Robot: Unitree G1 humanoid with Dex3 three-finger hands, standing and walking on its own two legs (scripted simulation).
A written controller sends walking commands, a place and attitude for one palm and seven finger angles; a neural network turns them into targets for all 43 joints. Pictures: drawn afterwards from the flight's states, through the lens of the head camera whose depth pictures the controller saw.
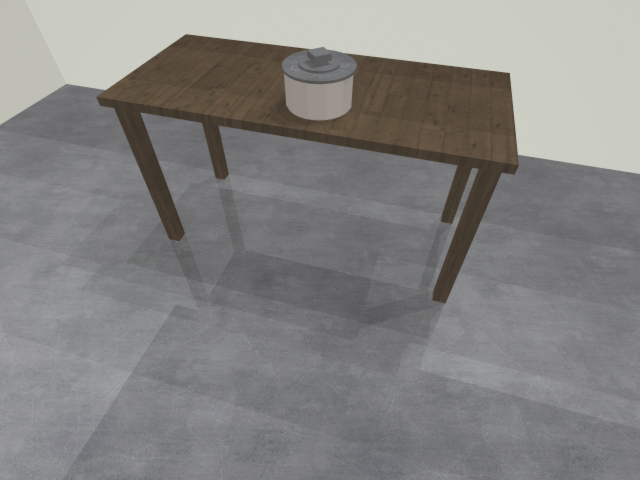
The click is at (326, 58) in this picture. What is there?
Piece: lid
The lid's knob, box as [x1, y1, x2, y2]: [307, 47, 331, 63]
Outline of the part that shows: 307,50 307,56 315,63 331,60 331,53 323,47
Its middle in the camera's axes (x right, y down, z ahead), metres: -0.01 -0.51 +1.07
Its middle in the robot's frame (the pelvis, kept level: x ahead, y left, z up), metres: +1.15 +0.07 +0.04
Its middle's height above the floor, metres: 0.82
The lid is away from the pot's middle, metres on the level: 0.00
